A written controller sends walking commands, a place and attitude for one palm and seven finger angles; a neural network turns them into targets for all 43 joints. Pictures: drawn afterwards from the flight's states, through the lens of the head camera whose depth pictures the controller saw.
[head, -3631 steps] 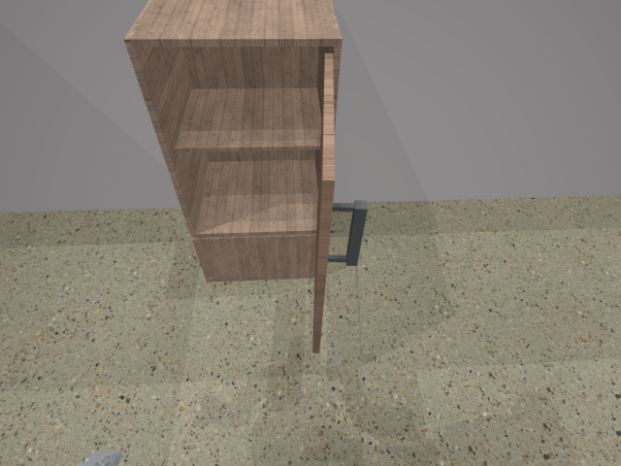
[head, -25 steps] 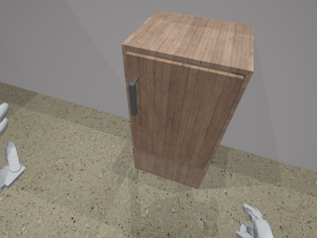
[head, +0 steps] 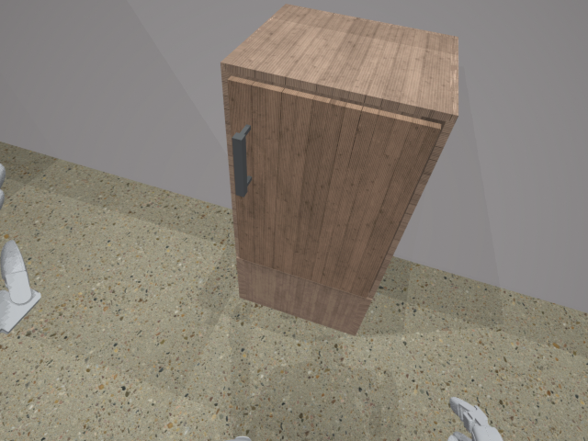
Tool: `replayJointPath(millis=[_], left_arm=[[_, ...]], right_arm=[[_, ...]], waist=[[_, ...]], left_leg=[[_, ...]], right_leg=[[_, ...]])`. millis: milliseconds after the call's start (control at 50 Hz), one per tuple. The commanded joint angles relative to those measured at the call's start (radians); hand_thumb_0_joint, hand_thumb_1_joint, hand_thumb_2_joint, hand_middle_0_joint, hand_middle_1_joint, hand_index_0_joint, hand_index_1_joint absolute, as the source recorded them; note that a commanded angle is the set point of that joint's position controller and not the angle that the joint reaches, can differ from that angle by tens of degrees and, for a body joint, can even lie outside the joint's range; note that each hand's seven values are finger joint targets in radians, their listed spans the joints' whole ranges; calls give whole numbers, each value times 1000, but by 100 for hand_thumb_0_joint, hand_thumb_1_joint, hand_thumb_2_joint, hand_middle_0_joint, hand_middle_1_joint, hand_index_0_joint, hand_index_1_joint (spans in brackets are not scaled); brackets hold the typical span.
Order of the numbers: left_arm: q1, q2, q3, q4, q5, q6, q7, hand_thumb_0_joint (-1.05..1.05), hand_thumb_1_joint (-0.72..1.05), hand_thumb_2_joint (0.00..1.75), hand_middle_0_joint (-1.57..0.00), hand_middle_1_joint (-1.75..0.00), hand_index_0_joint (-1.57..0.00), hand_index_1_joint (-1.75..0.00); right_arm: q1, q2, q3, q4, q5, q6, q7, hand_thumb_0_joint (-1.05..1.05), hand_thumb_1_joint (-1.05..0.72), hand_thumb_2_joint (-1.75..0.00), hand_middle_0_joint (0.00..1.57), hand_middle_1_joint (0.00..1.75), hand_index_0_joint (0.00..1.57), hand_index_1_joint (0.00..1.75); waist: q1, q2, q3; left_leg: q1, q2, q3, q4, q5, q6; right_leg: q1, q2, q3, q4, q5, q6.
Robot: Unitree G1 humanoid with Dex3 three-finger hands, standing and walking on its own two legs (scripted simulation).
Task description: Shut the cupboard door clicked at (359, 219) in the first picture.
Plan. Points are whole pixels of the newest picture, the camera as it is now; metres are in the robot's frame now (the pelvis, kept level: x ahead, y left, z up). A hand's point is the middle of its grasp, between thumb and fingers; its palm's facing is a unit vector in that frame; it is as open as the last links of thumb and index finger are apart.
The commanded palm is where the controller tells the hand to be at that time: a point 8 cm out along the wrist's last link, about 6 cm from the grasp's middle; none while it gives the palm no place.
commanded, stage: step back with the hand held close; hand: left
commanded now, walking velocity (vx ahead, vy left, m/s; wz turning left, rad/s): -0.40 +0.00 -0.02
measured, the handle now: (244, 161) +0.68 +0.13 -0.03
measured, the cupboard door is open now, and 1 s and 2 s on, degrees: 0 0 0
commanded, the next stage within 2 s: stop stepping back and stand still in 0.42 s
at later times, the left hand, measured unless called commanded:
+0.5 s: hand (32, 388) +0.13 +0.21 +0.19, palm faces +0.25 -0.83 -0.50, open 7.5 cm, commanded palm +0.05 +0.28 +0.20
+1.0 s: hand out of the picture +0.01 +0.25 +0.19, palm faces +0.38 -0.81 -0.44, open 7.5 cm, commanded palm -0.05 +0.29 +0.20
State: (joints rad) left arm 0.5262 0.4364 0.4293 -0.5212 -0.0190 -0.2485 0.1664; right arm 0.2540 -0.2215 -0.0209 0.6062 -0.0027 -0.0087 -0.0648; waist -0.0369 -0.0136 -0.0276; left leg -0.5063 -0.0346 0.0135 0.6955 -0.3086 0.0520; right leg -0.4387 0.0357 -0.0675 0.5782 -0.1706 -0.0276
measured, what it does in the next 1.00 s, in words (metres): walks backwards: right foot, then left foot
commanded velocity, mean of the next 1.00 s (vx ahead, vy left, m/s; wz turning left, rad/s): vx -0.09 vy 0.01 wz -0.02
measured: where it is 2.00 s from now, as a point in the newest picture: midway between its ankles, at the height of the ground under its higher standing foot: outside the picture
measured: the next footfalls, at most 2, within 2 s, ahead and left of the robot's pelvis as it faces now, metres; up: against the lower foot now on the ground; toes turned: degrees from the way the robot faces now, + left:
right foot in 0.48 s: -0.15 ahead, -0.08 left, +0.00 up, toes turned -2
left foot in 0.76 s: -0.12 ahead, +0.14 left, +0.00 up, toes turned +2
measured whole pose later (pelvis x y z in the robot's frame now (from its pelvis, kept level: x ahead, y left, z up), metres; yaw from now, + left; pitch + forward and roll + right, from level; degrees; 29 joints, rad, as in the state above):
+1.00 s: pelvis -0.20 +0.00 +0.02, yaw -1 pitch +0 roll -1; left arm 0.57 0.44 0.41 -0.50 -0.04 -0.19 0.16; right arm 0.29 -0.17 0.02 0.64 0.01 -0.10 -0.08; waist -0.06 -0.04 -0.07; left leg -0.33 0.02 0.06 0.52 -0.20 0.02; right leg -0.16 0.01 -0.04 0.51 -0.37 -0.01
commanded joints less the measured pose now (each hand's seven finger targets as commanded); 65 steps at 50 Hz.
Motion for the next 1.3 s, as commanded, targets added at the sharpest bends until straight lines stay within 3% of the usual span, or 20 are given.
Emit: replayJointPath(millis=[0, 60, 140, 220, 300, 360, 460, 520, 540, 600, 700, 760, 800, 840, 980, 1040, 1100, 1160, 1240, 1280], left_arm=[[1, 206, 146, -205, -15, -66, 44, 0, 90, 90, -20, -30, -20, -30], [-2, 198, 171, -219, -3, -76, 36, 0, 90, 90, -20, -30, -20, -30], [-16, 194, 181, -225, -4, -71, 0, 0, 90, 90, -20, -30, -20, -30], [-16, 146, 110, -208, -39, -69, -14, 0, 90, 90, -20, -30, -20, -30], [-96, 158, 79, -261, -43, -80, -24, 0, 90, 90, -20, -30, -20, -30], [-80, 214, 137, -300, -44, -76, -36, 0, 90, 90, -20, -30, -20, -30], [96, 318, 309, -355, -94, -55, -64, 0, 90, 90, -20, -30, -20, -30], [160, 300, 294, -283, -106, -59, -54, 0, 90, 90, -20, -30, -20, -30], [173, 289, 300, -222, -92, -31, -38, 0, 90, 90, -20, -30, -20, -30], [-12, 212, 180, -129, -57, 30, -2, 0, 90, 90, -20, -30, -20, -30], [-229, 151, 21, 23, -16, 58, 17, 0, 90, 90, -20, -30, -20, -30], [-138, 203, 85, -78, -8, 37, 26, 0, 90, 90, -20, -30, -20, -30], [-104, 200, 94, -228, -19, 12, 20, 0, 90, 90, -20, -30, -20, -30], [-81, 195, 106, -260, -28, -1, 16, 0, 90, 90, -20, -30, -20, -30], [25, 153, 135, -127, -34, 13, 19, 0, 90, 90, -20, -30, -20, -30], [19, 146, 119, -80, -35, 34, 17, 0, 90, 90, -20, -30, -20, -30], [-79, 127, 62, -91, -29, 36, 20, 0, 90, 90, -20, -30, -20, -30], [-271, 142, 29, -107, -8, 16, 25, 0, 90, 90, -20, -30, -20, -30], [-311, 149, 20, -169, -1, 11, 36, 0, 90, 90, -20, -30, -20, -30], [-268, 165, 67, -263, -9, -3, 41, 0, 90, 90, -20, -30, -20, -30]], right_arm=[[-93, -127, -41, -154, 5, -49, -11, 0, -90, -90, 20, 30, 20, 30], [-120, -159, -46, -164, 6, -68, -29, 0, -90, -90, 20, 30, 20, 30], [-127, -154, -64, -153, -14, -109, -28, 0, -90, -90, 20, 30, 20, 30], [-110, -126, -43, -91, -25, -148, -12, 0, -90, -90, 20, 30, 20, 30], [-98, -123, -40, -32, -29, -168, 9, 0, -90, -90, 20, 30, 20, 30], [-107, -123, -52, -45, -28, -166, 28, 0, -90, -90, 20, 30, 20, 30], [-198, -105, -33, -155, -20, -121, 46, 0, -90, -90, 20, 30, 20, 30], [-186, -83, -29, -180, 32, -84, 18, 0, -90, -90, 20, 30, 20, 30], [-180, -83, -31, -150, 15, -71, 7, 0, -90, -90, 20, 30, 20, 30], [-130, -85, 7, -132, -1, -49, -18, 0, -90, -90, 20, 30, 20, 30], [-108, -127, -19, -102, 25, -97, -39, 0, -90, -90, 20, 30, 20, 30], [-108, -137, -28, -113, 23, -104, -42, 0, -90, -90, 20, 30, 20, 30], [-86, -111, -13, -125, 21, -105, -30, 0, -90, -90, 20, 30, 20, 30], [-112, -115, -16, -127, 19, -127, -22, 0, -90, -90, 20, 30, 20, 30], [-93, -104, -14, -131, 8, -140, -30, 0, -90, -90, 20, 30, 20, 30], [-89, -98, -18, -125, 3, -120, -28, 0, -90, -90, 20, 30, 20, 30], [-83, -98, -26, -111, 6, -102, -12, 0, -90, -90, 20, 30, 20, 30], [-102, -103, -16, -103, 1, -111, -12, 0, -90, -90, 20, 30, 20, 30], [-105, -101, -18, -104, -1, -128, -41, 0, -90, -90, 20, 30, 20, 30], [-88, -139, -31, -128, 2, -139, -48, 0, -90, -90, 20, 30, 20, 30]], waist=[[5, 43, -86], [15, 252, -74], [36, 197, -98], [32, 163, -108], [39, 223, -304], [45, 247, -430], [80, 258, -401], [52, -207, -137], [44, -142, -76], [-3, 107, 11], [18, -162, 117], [23, -50, -10], [19, 78, -129], [28, 126, -97], [20, 236, -20], [27, 65, -15], [33, -202, 53], [17, -102, 102], [13, 38, 68], [5, 303, 18]], left_leg=[[-35, 89, -158, -198, -148, 4], [-334, 248, -341, -507, -396, 72], [-310, 333, -401, -547, -402, 104], [99, 289, -351, -522, -87, 59], [582, 271, -250, -357, 667, 7], [756, 243, -184, -291, 900, 5], [362, 225, -119, -389, 328, -34], [272, 3, -8, 199, 10, -104], [143, 44, -65, 323, -42, -93], [42, 87, -51, 143, 2, -74], [115, 66, 11, -66, 18, -22], [266, 77, 23, -182, 364, 3], [329, 132, -87, -234, 537, 24], [258, 193, -173, -321, 261, 23], [37, 176, -138, -483, -425, -16], [4, 118, -55, -270, -330, -24], [-149, 60, 2, 284, -66, -50], [-54, 134, -51, 201, -98, -40], [324, 63, 74, -125, -34, -28], [429, 263, -287, -349, -116, 60]], right_leg=[[118, -148, 203, -197, -235, -18], [422, 32, 89, 97, -100, 39], [446, 86, 116, 294, -172, 38], [185, 71, 98, 90, -329, 27], [74, 60, 98, -141, -267, 33], [64, 78, 76, -132, -225, 46], [316, 63, 17, -208, -197, 16], [-93, -321, 320, -392, -133, -60], [-108, -359, 325, -332, -108, -136], [48, -293, 246, -224, 35, -111], [150, -266, 228, -230, 191, -8], [265, -166, 120, -62, 549, 62], [276, -84, 37, 35, 304, 69], [262, -38, 47, -65, -99, 56], [316, 16, -16, -81, -296, -3], [294, -46, 101, -176, -356, -51], [222, -360, 566, -411, -545, -233], [93, -338, 407, -353, -476, -187], [-28, -196, 182, -202, -438, -105], [-100, -42, 49, 140, -298, -2]])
